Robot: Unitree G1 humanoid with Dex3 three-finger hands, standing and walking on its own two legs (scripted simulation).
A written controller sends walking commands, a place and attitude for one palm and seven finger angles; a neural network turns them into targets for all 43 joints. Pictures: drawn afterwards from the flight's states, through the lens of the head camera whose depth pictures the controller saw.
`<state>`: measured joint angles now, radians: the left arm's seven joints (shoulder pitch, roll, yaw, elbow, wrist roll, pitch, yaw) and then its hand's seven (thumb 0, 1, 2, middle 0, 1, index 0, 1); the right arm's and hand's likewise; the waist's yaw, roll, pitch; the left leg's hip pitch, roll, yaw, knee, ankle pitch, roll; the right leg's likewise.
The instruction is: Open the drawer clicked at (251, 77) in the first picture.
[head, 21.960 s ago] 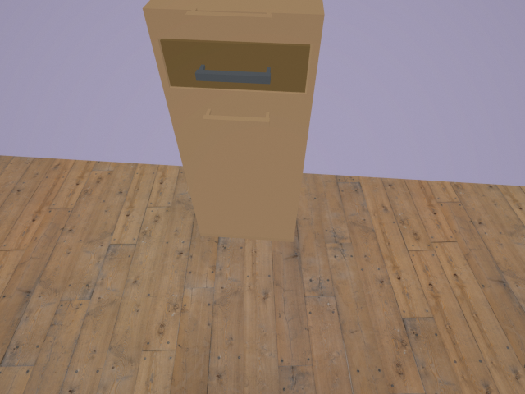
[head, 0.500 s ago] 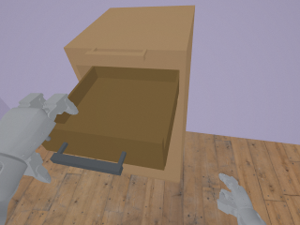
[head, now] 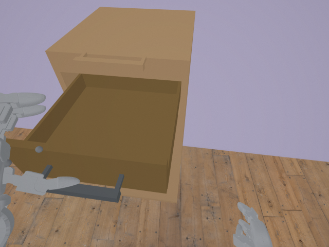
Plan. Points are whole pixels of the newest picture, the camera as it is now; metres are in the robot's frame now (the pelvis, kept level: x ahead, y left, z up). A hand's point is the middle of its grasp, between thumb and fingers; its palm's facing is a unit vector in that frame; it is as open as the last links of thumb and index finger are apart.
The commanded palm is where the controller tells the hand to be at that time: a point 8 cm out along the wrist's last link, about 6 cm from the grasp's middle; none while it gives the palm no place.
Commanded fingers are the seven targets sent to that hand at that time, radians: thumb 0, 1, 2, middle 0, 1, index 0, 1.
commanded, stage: draw the hand back to the body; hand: left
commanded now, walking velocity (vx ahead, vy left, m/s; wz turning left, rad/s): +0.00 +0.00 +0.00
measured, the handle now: (80, 181) +0.23 +0.23 +0.06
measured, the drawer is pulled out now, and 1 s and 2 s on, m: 0.30 0.30 0.30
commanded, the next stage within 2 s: step back with the hand held close in 0.76 s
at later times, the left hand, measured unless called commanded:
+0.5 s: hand (42, 139) +0.20 +0.22 +0.25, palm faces +0.46 -0.77 -0.44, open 9.2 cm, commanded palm +0.15 +0.27 +0.25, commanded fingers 0.00 0.83 0.87 -0.20 -0.34 -0.20 -0.34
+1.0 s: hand (32, 141) +0.19 +0.23 +0.25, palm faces +0.47 -0.76 -0.46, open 7.5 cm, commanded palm +0.12 +0.27 +0.25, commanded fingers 0.00 0.90 0.90 -0.20 -0.30 -0.20 -0.30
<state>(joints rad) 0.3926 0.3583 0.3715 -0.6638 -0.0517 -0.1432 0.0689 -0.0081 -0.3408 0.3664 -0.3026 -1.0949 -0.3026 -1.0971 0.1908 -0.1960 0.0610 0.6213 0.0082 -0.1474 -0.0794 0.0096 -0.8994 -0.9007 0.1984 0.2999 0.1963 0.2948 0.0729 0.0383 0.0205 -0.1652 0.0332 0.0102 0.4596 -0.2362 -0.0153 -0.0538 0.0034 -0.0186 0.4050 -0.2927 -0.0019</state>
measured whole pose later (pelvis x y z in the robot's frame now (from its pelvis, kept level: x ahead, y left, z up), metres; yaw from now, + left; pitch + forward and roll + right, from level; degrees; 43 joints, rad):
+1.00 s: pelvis +0.00 -0.01 +0.00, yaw +1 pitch -1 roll -1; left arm 0.40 0.41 0.48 -0.62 -0.07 -0.18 0.08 0.01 0.88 0.90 -0.21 -0.30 -0.21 -0.30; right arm 0.16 -0.23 0.02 0.60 0.02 -0.06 -0.07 0.01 -0.90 -0.90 0.20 0.30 0.20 0.29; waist 0.03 0.08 0.00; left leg -0.23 0.05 -0.01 0.49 -0.23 -0.02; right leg -0.10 0.03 -0.04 0.40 -0.28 -0.01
